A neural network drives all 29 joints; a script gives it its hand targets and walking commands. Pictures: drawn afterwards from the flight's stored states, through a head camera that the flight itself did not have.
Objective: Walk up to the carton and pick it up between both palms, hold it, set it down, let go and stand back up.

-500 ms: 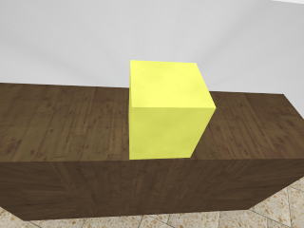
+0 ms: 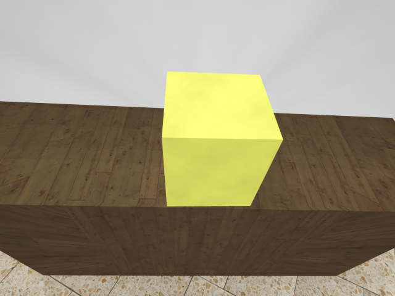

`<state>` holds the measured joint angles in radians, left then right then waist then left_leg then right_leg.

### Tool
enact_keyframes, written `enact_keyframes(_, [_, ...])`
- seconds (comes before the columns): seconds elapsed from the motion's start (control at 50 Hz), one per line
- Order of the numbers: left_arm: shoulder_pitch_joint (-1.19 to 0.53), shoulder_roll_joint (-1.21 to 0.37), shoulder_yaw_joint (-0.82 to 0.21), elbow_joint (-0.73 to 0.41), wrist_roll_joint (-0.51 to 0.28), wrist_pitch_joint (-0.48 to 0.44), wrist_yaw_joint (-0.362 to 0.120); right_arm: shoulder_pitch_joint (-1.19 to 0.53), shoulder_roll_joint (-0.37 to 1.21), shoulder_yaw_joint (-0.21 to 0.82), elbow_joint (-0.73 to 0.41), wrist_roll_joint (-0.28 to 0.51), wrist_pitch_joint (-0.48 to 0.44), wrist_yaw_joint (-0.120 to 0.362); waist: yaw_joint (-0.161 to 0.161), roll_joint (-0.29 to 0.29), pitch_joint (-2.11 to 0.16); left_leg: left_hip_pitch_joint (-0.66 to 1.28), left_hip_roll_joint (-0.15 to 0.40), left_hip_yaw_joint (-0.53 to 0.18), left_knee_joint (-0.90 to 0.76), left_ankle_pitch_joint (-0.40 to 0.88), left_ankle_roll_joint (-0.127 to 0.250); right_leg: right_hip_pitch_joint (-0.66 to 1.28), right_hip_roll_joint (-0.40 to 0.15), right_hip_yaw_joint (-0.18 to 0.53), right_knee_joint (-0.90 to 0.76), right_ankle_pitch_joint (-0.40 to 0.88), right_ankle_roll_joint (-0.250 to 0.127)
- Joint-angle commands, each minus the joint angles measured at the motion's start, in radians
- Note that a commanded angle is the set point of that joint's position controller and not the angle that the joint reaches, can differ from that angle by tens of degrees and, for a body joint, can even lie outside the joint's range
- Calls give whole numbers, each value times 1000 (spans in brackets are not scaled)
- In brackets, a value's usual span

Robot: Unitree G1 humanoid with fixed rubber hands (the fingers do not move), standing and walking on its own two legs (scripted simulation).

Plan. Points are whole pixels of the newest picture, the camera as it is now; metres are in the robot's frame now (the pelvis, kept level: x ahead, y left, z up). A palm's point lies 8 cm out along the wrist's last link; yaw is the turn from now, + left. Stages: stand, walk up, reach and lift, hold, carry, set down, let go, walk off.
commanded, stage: walk up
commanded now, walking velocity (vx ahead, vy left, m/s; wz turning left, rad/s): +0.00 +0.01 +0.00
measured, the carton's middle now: (211, 143) +0.45 -0.03 +0.05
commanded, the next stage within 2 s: stand in 0.32 s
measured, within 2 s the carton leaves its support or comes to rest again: neither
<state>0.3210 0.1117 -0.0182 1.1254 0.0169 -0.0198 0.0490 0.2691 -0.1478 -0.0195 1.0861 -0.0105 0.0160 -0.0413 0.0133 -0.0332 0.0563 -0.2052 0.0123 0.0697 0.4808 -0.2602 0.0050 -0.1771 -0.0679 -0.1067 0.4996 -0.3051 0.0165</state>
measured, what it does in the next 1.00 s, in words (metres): stands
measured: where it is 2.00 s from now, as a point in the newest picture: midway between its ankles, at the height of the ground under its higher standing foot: outside the picture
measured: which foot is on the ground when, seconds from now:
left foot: down 0.00-1.00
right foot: down 0.00-1.00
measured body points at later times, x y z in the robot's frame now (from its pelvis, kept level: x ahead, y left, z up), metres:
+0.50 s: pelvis +0.00 +0.02 +0.01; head +0.02 +0.03 +0.46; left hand -0.04 +0.24 -0.16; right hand -0.04 -0.18 -0.15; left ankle +0.00 +0.10 -0.74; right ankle -0.03 -0.13 -0.74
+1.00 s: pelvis +0.00 +0.00 +0.01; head +0.02 +0.00 +0.46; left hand -0.06 +0.19 -0.16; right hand -0.03 -0.20 -0.15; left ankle +0.00 +0.10 -0.74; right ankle -0.03 -0.13 -0.74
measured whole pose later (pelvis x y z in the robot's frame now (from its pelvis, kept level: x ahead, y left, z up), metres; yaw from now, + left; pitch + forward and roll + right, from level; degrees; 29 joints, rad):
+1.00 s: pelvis +0.00 +0.00 +0.01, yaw +0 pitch -1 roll +0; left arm 0.35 0.09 -0.01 1.20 0.01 -0.01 0.04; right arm 0.32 -0.10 0.01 1.14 -0.01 -0.03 -0.04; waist 0.00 -0.01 0.05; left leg -0.15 0.00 0.07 0.37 -0.21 0.02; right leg -0.12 -0.07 -0.11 0.38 -0.24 0.03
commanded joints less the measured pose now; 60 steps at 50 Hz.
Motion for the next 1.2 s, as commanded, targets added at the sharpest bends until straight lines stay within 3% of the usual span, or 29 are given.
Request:
enact_keyframes(0.0, [101,44,10,-23,-16,14,-8,114,-85,4,2,-1,-21,1,-5,295,20,33,149,-146,-189,170,36,-52,-46,42,-87,53,-20])
enact_keyframes(0.02, [62,80,17,-24,-6,20,-9,96,-35,18,7,4,-19,0,-21,368,71,-51,137,-174,-214,129,35,-8,-43,47,-86,55,-5])
enact_keyframes(0.06, [95,97,24,-5,0,27,-20,95,-2,28,-10,0,-19,-4,-10,170,129,-57,120,-154,-244,26,35,-56,-36,42,-98,89,-11])
enact_keyframes(0.12, [115,65,11,13,7,21,-20,108,-59,19,-5,8,-27,-5,-18,121,92,-9,96,-121,-239,12,33,-70,-42,28,-91,105,8])
enact_keyframes(0.14, [90,73,21,12,7,22,-20,138,-49,23,11,3,-33,-7,-31,24,97,-12,119,-152,-224,66,46,-32,-31,7,-93,99,18])
enact_keyframes(0.16, [85,65,22,10,-1,21,-18,155,-38,24,15,4,-39,-3,-26,-1,96,-23,134,-182,-243,80,51,-25,-35,20,-96,107,16])
enact_keyframes(0.18, [106,45,12,20,1,20,-19,130,-69,18,8,3,-45,0,-3,77,41,-14,127,-156,-224,124,60,6,-48,30,-111,122,23])
enact_keyframes(0.22, [124,42,13,19,-10,18,-17,102,-89,13,-2,6,-54,6,8,112,-17,57,109,-140,-220,111,52,-8,-51,39,-102,110,12])
enact_keyframes(0.28, [110,82,27,32,-8,16,-14,135,-58,18,6,-1,-58,4,-8,-12,-13,78,128,-153,-185,248,66,8,-53,31,-117,136,23])
enact_keyframes(0.34, [87,74,21,32,-1,12,-14,165,-74,11,2,-6,-56,3,-21,-27,-9,69,102,-125,-181,262,49,28,-75,46,-136,163,19])
enact_keyframes(0.4, [121,63,21,43,-16,13,-12,142,-40,20,27,-2,-55,5,1,92,16,91,97,-100,-183,259,52,1,-69,49,-159,150,26])
enact_keyframes(0.42, [108,73,24,49,-10,15,-11,155,-25,20,17,-6,-52,6,-15,13,45,74,95,-104,-182,226,51,-22,-67,48,-170,143,17])
enact_keyframes(0.46, [104,85,27,48,-1,17,-11,181,-19,22,41,-1,-47,7,-35,25,61,29,94,-104,-192,155,40,10,-70,37,-176,144,26])
enact_keyframes(0.48, [118,60,21,55,-9,17,-12,170,-22,27,34,2,-46,4,-12,-1,60,23,84,-104,-207,145,32,15,-66,38,-164,142,22])
enact_keyframes(0.52, [127,34,8,56,-5,15,-8,173,-52,14,37,10,-44,5,-35,33,61,42,74,-80,-191,124,30,0,-67,42,-167,150,22])
enact_keyframes(0.54, [111,53,16,55,-6,15,-8,159,-51,12,40,-1,-43,3,-18,72,50,39,80,-94,-192,150,33,-4,-68,43,-161,136,15])
enact_keyframes(0.56, [102,75,23,43,-13,15,-9,166,-41,20,40,7,-41,3,-25,14,98,15,85,-115,-209,108,31,-23,-62,46,-173,117,12])
enact_keyframes(0.62, [131,64,18,59,-8,9,-7,168,-12,24,48,9,-38,5,-22,53,55,54,73,-96,-176,179,19,-16,-62,50,-193,153,21])
enact_keyframes(0.64, [107,61,17,50,0,9,-4,177,-5,23,46,6,-39,3,-39,14,58,42,84,-98,-173,174,36,-8,-67,42,-183,153,20])
enact_keyframes(0.66, [137,46,18,66,-7,11,-8,146,-20,20,41,1,-40,-2,-6,35,39,55,78,-82,-191,151,34,-20,-67,52,-169,126,14])
enact_keyframes(0.68, [143,44,17,76,-4,10,-8,154,-28,19,44,4,-38,2,-24,71,62,26,74,-88,-184,135,22,-7,-57,45,-195,131,15])
enact_keyframes(0.78, [159,32,17,87,-8,6,-6,143,-16,21,44,1,-39,-1,-14,-38,47,58,79,-94,-168,176,29,-17,-67,50,-198,149,10])
enact_keyframes(0.88, [102,64,19,59,-11,-1,-8,157,-22,18,52,5,-47,1,-35,61,7,71,73,-78,-156,213,26,1,-67,60,-183,197,7])
enact_keyframes(1.0, [150,22,21,80,-5,-2,-7,144,-34,16,72,1,-45,-4,-19,80,29,71,78,-77,-161,220,11,35,-79,70,-199,224,6])
enact_keyframes(1.02, [141,34,23,79,-4,-1,-9,148,-22,18,67,8,-41,-5,-28,-7,29,83,79,-80,-160,207,12,-14,-76,65,-196,198,4])
enact_keyframes(1.08, [131,61,29,73,-7,2,-8,138,-10,25,72,5,-40,-1,-16,0,72,46,83,-82,-165,185,11,9,-56,56,-209,196,8])
enact_keyframes(1.1, [147,51,25,81,-6,3,-8,137,-17,24,69,3,-36,-1,-17,-49,77,27,76,-74,-168,158,4,-4,-60,42,-212,159,8])
enact_keyframes(1.12, [147,64,24,87,-7,8,-8,114,-16,28,71,2,-34,-2,-1,-1,85,25,76,-62,-178,136,10,-23,-63,59,-217,120,2])
enact_keyframes(1.18, [142,23,15,80,-7,9,-8,145,-15,27,76,0,-41,-1,-12,-4,56,22,81,-88,-172,178,12,40,-71,66,-211,161,-12])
